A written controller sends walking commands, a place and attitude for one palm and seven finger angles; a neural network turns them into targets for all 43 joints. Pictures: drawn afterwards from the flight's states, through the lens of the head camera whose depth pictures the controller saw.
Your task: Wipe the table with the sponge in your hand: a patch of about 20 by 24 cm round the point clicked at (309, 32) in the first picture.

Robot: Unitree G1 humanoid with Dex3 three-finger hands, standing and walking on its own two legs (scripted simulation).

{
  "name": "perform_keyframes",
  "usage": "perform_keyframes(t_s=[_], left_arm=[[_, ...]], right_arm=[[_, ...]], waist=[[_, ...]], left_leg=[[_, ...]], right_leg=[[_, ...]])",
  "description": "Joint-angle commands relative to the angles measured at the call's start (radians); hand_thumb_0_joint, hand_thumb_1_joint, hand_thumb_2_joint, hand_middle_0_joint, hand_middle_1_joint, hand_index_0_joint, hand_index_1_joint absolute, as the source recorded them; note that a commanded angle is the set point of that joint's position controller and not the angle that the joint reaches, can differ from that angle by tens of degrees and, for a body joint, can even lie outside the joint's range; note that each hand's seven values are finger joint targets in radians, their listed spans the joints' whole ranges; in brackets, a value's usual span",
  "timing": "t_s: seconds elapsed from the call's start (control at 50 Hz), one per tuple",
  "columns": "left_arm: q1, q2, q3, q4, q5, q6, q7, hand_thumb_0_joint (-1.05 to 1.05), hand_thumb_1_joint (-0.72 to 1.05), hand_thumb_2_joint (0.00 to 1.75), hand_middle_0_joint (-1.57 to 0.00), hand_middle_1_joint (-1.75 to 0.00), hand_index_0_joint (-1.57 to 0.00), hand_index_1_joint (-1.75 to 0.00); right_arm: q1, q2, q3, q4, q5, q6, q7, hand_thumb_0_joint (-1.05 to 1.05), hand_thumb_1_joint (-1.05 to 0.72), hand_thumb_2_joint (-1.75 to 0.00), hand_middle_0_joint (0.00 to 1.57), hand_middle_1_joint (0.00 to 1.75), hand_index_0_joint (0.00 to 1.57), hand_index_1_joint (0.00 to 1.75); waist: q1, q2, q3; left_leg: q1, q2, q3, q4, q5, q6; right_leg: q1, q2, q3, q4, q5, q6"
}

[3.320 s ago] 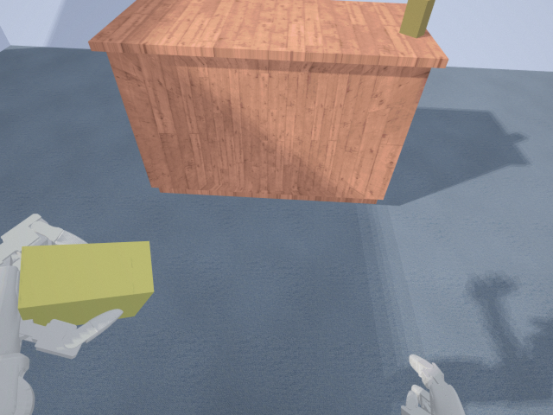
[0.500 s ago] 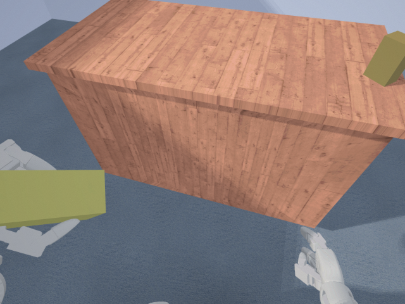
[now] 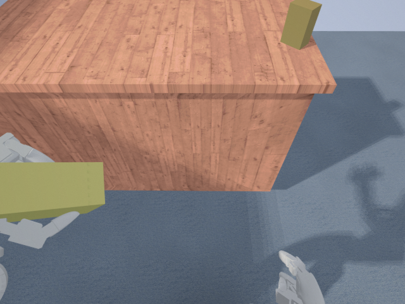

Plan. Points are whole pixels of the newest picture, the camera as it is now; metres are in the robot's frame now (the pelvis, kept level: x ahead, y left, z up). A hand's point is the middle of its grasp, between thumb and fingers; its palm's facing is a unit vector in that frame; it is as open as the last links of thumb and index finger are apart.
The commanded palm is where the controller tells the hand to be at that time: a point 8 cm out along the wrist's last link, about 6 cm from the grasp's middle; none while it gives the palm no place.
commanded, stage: turn to face it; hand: left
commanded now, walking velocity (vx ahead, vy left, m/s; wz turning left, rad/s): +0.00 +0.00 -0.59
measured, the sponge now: (65, 192) +0.24 +0.22 +0.17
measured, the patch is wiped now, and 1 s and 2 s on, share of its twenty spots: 0.00 0.00 0.00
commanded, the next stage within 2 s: take the last steps up to it in 0.76 s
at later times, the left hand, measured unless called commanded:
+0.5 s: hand (107, 225) +0.19 +0.14 +0.18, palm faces +0.23 -0.87 -0.44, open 9.9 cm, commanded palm +0.15 +0.18 +0.18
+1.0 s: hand (170, 270) +0.15 +0.05 +0.17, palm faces +0.06 -0.89 -0.45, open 9.9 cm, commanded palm +0.09 +0.14 +0.18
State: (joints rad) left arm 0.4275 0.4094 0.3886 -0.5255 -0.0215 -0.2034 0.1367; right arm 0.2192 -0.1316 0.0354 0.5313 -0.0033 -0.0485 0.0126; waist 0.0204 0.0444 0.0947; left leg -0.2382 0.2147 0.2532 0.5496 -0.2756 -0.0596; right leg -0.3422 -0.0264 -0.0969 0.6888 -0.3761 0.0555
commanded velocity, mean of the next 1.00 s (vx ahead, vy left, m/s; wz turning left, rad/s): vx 0.05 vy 0.02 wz -0.25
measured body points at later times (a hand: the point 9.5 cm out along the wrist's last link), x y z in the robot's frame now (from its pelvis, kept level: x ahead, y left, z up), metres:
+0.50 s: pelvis -0.06 -0.06 +0.00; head -0.05 -0.07 +0.45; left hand +0.17 +0.18 +0.21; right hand +0.05 -0.35 -0.08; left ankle -0.06 +0.09 -0.70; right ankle +0.00 -0.12 -0.74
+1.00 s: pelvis -0.15 -0.08 -0.01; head -0.13 -0.10 +0.44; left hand +0.14 +0.10 +0.19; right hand -0.08 -0.33 -0.12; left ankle -0.10 +0.06 -0.72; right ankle -0.16 -0.18 -0.74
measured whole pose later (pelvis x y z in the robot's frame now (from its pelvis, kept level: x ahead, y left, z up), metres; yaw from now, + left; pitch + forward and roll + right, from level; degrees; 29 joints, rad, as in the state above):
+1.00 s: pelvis -0.15 -0.08 -0.01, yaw -18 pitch -1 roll -1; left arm 0.38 0.36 0.32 -0.46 0.00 -0.19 0.14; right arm 0.20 -0.17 0.02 0.63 0.01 -0.07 -0.02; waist -0.03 0.05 0.09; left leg -0.35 0.12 0.04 0.78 -0.45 -0.03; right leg -0.27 0.01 -0.10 0.55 -0.25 -0.03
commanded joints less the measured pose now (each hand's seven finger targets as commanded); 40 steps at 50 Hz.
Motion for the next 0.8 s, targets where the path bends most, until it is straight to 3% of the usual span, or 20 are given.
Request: perform_keyframes(t_s=[0.0,0.02,0.04,0.06,0.08,0.1,0.14,0.18,0.3,0.36,0.46,0.5,0.54,0.56,0.6,0.62,0.66,0.68,0.72,0.78], left_arm=[[0.014,0.130,0.101,-0.200,-0.018,-0.047,0.011,0.00,0.10,1.30,-1.20,-1.60,-1.20,-1.60],[0.001,0.152,0.107,-0.223,-0.011,-0.051,0.013,0.00,0.10,1.30,-1.20,-1.60,-1.20,-1.60],[0.014,0.211,0.153,-0.247,-0.011,-0.060,0.024,0.00,0.10,1.30,-1.20,-1.60,-1.20,-1.60],[0.084,0.230,0.199,-0.191,-0.013,-0.052,0.035,0.00,0.10,1.30,-1.20,-1.60,-1.20,-1.60],[0.094,0.206,0.177,-0.218,-0.033,-0.029,0.034,0.00,0.10,1.30,-1.20,-1.60,-1.20,-1.60],[0.128,0.220,0.206,-0.256,-0.041,-0.032,0.035,0.00,0.10,1.30,-1.20,-1.60,-1.20,-1.60],[0.180,0.198,0.223,-0.260,-0.042,-0.050,0.044,0.00,0.10,1.30,-1.20,-1.60,-1.20,-1.60],[0.176,0.193,0.223,-0.261,-0.043,-0.056,0.047,0.00,0.10,1.30,-1.20,-1.60,-1.20,-1.60],[0.149,0.173,0.189,-0.202,-0.050,-0.060,0.045,0.00,0.10,1.30,-1.20,-1.60,-1.20,-1.60],[0.125,0.145,0.142,-0.163,-0.049,-0.050,0.038,0.00,0.10,1.30,-1.20,-1.60,-1.20,-1.60],[0.009,0.140,0.089,-0.188,-0.032,-0.049,0.036,0.00,0.10,1.30,-1.20,-1.60,-1.20,-1.60],[-0.022,0.137,0.073,-0.201,-0.021,-0.052,0.035,0.00,0.10,1.30,-1.20,-1.60,-1.20,-1.60],[-0.060,0.139,0.062,-0.205,-0.014,-0.055,0.030,0.00,0.10,1.30,-1.20,-1.60,-1.20,-1.60],[-0.104,0.149,0.056,-0.241,-0.016,-0.062,0.024,0.00,0.10,1.30,-1.20,-1.60,-1.20,-1.60],[-0.143,0.148,0.068,-0.255,-0.004,-0.086,0.020,0.00,0.10,1.30,-1.20,-1.60,-1.20,-1.60],[-0.119,0.165,0.090,-0.210,0.001,-0.084,0.027,0.00,0.10,1.30,-1.20,-1.60,-1.20,-1.60],[-0.119,0.172,0.108,-0.209,0.003,-0.086,0.014,0.00,0.10,1.30,-1.20,-1.60,-1.20,-1.60],[-0.087,0.110,0.059,-0.162,0.000,-0.073,0.009,0.00,0.10,1.30,-1.20,-1.60,-1.20,-1.60],[-0.060,0.060,0.012,-0.143,-0.002,-0.057,0.010,0.00,0.10,1.30,-1.20,-1.60,-1.20,-1.60],[-0.123,0.060,-0.015,-0.185,0.003,-0.053,0.015,0.00,0.10,1.30,-1.20,-1.60,-1.20,-1.60]], right_arm=[[-0.031,-0.208,-0.097,-0.132,0.015,-0.050,-0.008,0.00,-0.90,-0.90,0.20,0.30,0.20,0.30],[-0.029,-0.191,-0.093,-0.135,0.022,-0.045,-0.006,0.00,-0.90,-0.90,0.20,0.30,0.20,0.30],[-0.058,-0.154,-0.080,-0.160,0.022,-0.044,-0.014,0.00,-0.90,-0.90,0.20,0.30,0.20,0.30],[-0.087,-0.155,-0.065,-0.158,0.008,-0.040,-0.020,0.00,-0.90,-0.90,0.20,0.30,0.20,0.30],[-0.088,-0.167,-0.088,-0.149,0.031,-0.027,-0.019,0.00,-0.90,-0.90,0.20,0.30,0.20,0.30],[-0.096,-0.156,-0.083,-0.158,0.026,-0.016,-0.020,0.00,-0.90,-0.90,0.20,0.30,0.20,0.30],[-0.130,-0.127,-0.060,-0.127,0.014,0.016,-0.025,0.00,-0.90,-0.90,0.20,0.30,0.20,0.30],[-0.153,-0.139,-0.072,-0.118,0.012,0.037,-0.031,0.00,-0.90,-0.90,0.20,0.30,0.20,0.30],[-0.132,-0.185,-0.103,-0.104,0.013,0.024,-0.047,0.00,-0.90,-0.90,0.20,0.30,0.20,0.30],[-0.124,-0.198,-0.102,-0.110,0.016,0.025,-0.052,0.00,-0.90,-0.90,0.20,0.30,0.20,0.30],[-0.126,-0.203,-0.092,-0.128,0.016,0.021,-0.058,0.00,-0.90,-0.90,0.20,0.30,0.20,0.30],[-0.107,-0.195,-0.086,-0.123,0.010,0.020,-0.060,0.00,-0.90,-0.90,0.20,0.30,0.20,0.30],[-0.078,-0.194,-0.083,-0.119,0.004,0.021,-0.059,0.00,-0.90,-0.90,0.20,0.30,0.20,0.30],[-0.075,-0.203,-0.084,-0.127,0.004,0.017,-0.061,0.00,-0.90,-0.90,0.20,0.30,0.20,0.30],[-0.088,-0.211,-0.078,-0.142,-0.006,-0.007,-0.063,0.00,-0.90,-0.90,0.20,0.30,0.20,0.30],[-0.090,-0.175,-0.076,-0.137,0.000,-0.025,-0.065,0.00,-0.90,-0.90,0.20,0.30,0.20,0.30],[-0.075,-0.161,-0.085,-0.121,-0.002,-0.043,-0.055,0.00,-0.90,-0.90,0.20,0.30,0.20,0.30],[-0.084,-0.175,-0.086,-0.111,0.000,-0.049,-0.050,0.00,-0.90,-0.90,0.20,0.30,0.20,0.30],[-0.062,-0.188,-0.087,-0.091,0.015,-0.058,-0.044,0.00,-0.90,-0.90,0.20,0.30,0.20,0.30],[-0.045,-0.198,-0.084,-0.083,0.017,-0.081,-0.044,0.00,-0.90,-0.90,0.20,0.30,0.20,0.30]], waist=[[-0.013,0.146,-0.215],[-0.015,0.009,-0.251],[-0.004,-0.246,-0.275],[0.006,-0.287,-0.286],[-0.005,-0.329,-0.322],[-0.011,-0.257,-0.304],[-0.017,-0.129,-0.307],[-0.020,-0.081,-0.293],[-0.010,-0.116,-0.268],[-0.005,-0.140,-0.256],[0.010,-0.150,-0.226],[0.006,-0.126,-0.231],[-0.011,-0.089,-0.228],[-0.018,-0.004,-0.215],[-0.003,0.236,-0.150],[0.001,0.208,-0.148],[0.002,0.171,-0.125],[-0.007,0.162,-0.061],[-0.006,0.162,-0.078],[-0.036,0.182,-0.105]], left_leg=[[0.098,0.133,-0.065,0.060,0.416,0.050],[0.019,0.073,-0.043,0.216,0.267,0.026],[-0.217,-0.054,-0.052,0.413,-0.197,-0.009],[-0.362,-0.121,-0.153,0.565,-0.396,-0.028],[-0.358,-0.105,-0.248,0.655,-0.330,-0.022],[-0.383,-0.097,-0.277,0.702,-0.259,-0.026],[-0.424,-0.111,-0.278,0.742,-0.167,-0.039],[-0.389,-0.120,-0.273,0.704,-0.121,-0.042],[-0.289,-0.145,-0.269,0.494,-0.130,-0.018],[-0.225,-0.167,-0.258,0.374,-0.144,-0.001],[-0.104,-0.198,-0.241,0.168,-0.193,0.031],[-0.014,-0.212,-0.227,0.043,-0.185,0.048],[0.124,-0.204,-0.202,-0.126,-0.127,0.068],[0.166,-0.151,-0.241,-0.226,-0.124,0.083],[0.132,0.156,-0.546,-0.365,-0.123,0.207],[0.011,0.222,-0.529,-0.369,-0.046,0.256],[-0.105,0.174,-0.410,-0.351,-0.053,0.246],[-0.110,0.144,-0.354,-0.314,0.032,0.235],[0.023,0.102,-0.269,-0.236,0.265,0.189],[0.100,0.088,-0.270,-0.185,0.454,0.148]], right_leg=[[0.152,0.035,-0.042,-0.245,0.194,-0.014],[0.256,-0.049,0.054,-0.293,0.404,-0.053],[0.406,-0.214,0.321,-0.258,0.923,-0.145],[0.414,-0.303,0.427,-0.224,1.192,-0.203],[0.397,-0.291,0.420,-0.225,1.109,-0.172],[0.398,-0.281,0.407,-0.229,0.993,-0.187],[0.412,-0.230,0.343,-0.227,0.888,-0.205],[0.357,-0.212,0.319,-0.261,0.798,-0.191],[0.255,-0.202,0.389,-0.354,0.547,-0.184],[0.206,-0.191,0.424,-0.420,0.348,-0.158],[0.108,-0.185,0.481,-0.507,0.054,-0.161],[0.063,-0.163,0.476,-0.524,-0.024,-0.158],[-0.011,-0.114,0.435,-0.512,-0.084,-0.115],[-0.049,-0.067,0.395,-0.432,-0.079,-0.097],[-0.193,0.087,0.198,-0.019,-0.028,-0.040],[-0.154,0.082,0.154,0.259,-0.035,-0.026],[-0.118,0.064,0.159,0.445,-0.016,-0.025],[-0.161,0.048,0.147,0.428,-0.028,-0.021],[-0.167,0.035,0.087,0.247,-0.047,-0.016],[-0.083,0.060,0.008,0.035,-0.042,-0.003]])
